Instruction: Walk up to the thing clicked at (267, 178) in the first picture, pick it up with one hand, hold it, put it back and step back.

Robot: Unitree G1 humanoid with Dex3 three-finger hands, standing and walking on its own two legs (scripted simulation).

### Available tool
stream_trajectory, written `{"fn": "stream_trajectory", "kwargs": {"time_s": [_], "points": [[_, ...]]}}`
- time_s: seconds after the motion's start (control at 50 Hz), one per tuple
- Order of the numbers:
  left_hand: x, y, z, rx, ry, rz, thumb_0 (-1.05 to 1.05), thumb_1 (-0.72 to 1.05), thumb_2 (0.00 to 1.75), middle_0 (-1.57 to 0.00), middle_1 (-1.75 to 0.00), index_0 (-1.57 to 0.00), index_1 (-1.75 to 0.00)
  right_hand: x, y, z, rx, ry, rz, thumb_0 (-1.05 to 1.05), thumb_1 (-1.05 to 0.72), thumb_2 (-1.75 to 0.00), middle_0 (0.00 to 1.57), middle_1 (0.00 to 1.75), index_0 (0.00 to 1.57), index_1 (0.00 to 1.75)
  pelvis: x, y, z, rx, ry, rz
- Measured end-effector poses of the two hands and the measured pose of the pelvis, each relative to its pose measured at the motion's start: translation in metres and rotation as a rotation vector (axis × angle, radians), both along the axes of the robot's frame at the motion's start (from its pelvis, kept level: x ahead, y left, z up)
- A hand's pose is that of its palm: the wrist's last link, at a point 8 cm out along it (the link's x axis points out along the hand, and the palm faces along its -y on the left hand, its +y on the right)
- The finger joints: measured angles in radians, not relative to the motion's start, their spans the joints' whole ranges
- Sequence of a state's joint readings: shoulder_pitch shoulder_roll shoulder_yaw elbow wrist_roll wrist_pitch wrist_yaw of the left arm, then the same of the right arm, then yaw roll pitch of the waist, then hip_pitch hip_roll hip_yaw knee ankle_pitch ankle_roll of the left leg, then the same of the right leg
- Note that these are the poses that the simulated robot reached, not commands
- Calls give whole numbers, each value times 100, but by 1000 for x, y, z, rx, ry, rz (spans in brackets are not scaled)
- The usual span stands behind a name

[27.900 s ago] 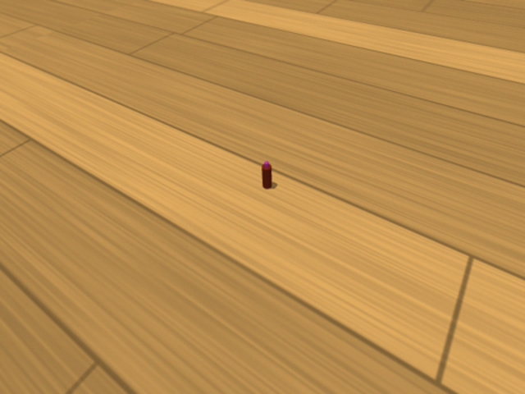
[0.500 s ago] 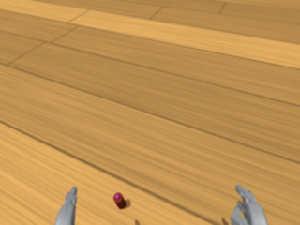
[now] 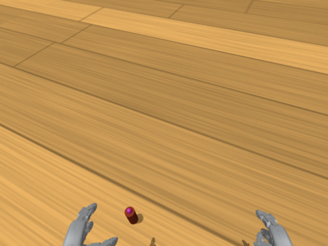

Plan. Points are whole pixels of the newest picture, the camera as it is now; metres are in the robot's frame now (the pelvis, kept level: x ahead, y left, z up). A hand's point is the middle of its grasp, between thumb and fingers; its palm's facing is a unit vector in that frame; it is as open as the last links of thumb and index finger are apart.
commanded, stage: stand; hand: left
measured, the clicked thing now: (131, 214) +0.38 +0.23 -0.64
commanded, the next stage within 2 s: none
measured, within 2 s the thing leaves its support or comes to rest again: neither
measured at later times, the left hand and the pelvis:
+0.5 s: hand out of the picture +0.06 +0.26 -0.11, palm faces +0.00 -0.94 -0.34, open 7.4 cm; pelvis -0.01 +0.01 +0.04, yaw +0 degrees
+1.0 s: hand out of the picture +0.04 +0.26 -0.11, palm faces -0.01 -0.94 -0.33, open 7.4 cm; pelvis -0.01 +0.01 +0.05, yaw +0 degrees
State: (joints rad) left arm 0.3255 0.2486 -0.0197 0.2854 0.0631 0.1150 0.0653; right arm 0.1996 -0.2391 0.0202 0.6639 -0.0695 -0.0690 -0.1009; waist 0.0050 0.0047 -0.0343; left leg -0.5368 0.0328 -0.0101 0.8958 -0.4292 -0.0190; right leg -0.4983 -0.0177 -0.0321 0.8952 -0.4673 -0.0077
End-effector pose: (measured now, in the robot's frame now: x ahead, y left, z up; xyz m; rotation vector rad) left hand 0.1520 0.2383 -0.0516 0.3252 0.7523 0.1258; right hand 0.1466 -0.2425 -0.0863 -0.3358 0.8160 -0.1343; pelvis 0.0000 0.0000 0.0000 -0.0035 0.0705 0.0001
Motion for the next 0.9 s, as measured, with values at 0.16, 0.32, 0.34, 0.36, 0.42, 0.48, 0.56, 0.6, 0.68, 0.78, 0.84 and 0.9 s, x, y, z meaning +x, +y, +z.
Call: {"fn": "stream_trajectory", "kwargs": {"time_s": [0.16, 0.32, 0.34, 0.36, 0.42, 0.48, 0.56, 0.6, 0.68, 0.78, 0.84, 0.9], "points": [[-33, 34, -22, 11, 171, 33, 1, 70, 85, -20, -30, -20, -29, -39, -29, 1, 5, 187, -57, 1, -90, -90, 20, 30, 20, 30, -2, 1, 16, 15, -60, -2], [-71, 55, -25, 16, 310, 103, 1, 86, 89, -20, -30, -20, -30, -77, -35, 4, -4, 312, -112, 1, -90, -90, 20, 30, 20, 30, -1, 9, 31, 7, -95, -1], [-75, 56, -24, 15, 325, 110, 1, 87, 89, -20, -30, -20, -30, -80, -34, 4, -1, 325, -114, 1, -90, -90, 20, 30, 20, 30, -1, 10, 33, 7, -99, 0], [-79, 57, -24, 14, 338, 116, 1, 88, 89, -20, -30, -20, -30, -83, -32, 4, 3, 336, -115, 1, -90, -90, 20, 30, 20, 30, -2, 10, 35, 6, -103, 0], [-90, 59, -23, 12, 375, 131, 1, 89, 89, -20, -30, -20, -30, -89, -26, 4, 18, 360, -120, 1, -90, -90, 20, 30, 20, 30, -3, 12, 39, 6, -115, 1], [-98, 60, -22, 9, 404, 143, 1, 90, 89, -20, -30, -20, -30, -93, -21, 4, 32, 373, -121, 1, -90, -90, 20, 30, 20, 30, -5, 13, 43, 6, -126, 1], [-107, 62, -22, 6, 434, 155, 1, 90, 89, -20, -30, -20, -30, -95, -17, 5, 41, 383, -122, 1, -90, -90, 20, 30, 20, 30, -8, 15, 46, 6, -134, 2], [-111, 63, -21, 5, 447, 159, 1, 90, 89, -20, -30, -20, -30, -96, -17, 5, 42, 388, -122, 1, -90, -90, 20, 30, 20, 30, -9, 15, 47, 6, -135, 2], [-118, 65, -20, 7, 467, 167, 1, 90, 89, -20, -30, -20, -30, -97, -19, 6, 41, 398, -125, 1, -90, -90, 20, 30, 20, 30, -11, 15, 49, 6, -137, 3], [-123, 67, -20, 9, 486, 176, 1, 90, 89, -20, -30, -20, -30, -99, -23, 8, 34, 405, -131, 1, -90, -90, 20, 30, 20, 30, -12, 15, 51, 5, -140, 2], [-124, 67, -20, 9, 491, 177, 1, 90, 89, -20, -30, -20, -30, -100, -25, 9, 30, 408, -136, 1, -90, -90, 20, 30, 20, 30, -12, 15, 52, 5, -143, 1], [-123, 66, -20, 7, 491, 175, 1, 90, 89, -20, -30, -20, -30, -101, -27, 11, 26, 409, -141, 1, -90, -90, 20, 30, 20, 30, -13, 15, 52, 5, -143, 0]]}}
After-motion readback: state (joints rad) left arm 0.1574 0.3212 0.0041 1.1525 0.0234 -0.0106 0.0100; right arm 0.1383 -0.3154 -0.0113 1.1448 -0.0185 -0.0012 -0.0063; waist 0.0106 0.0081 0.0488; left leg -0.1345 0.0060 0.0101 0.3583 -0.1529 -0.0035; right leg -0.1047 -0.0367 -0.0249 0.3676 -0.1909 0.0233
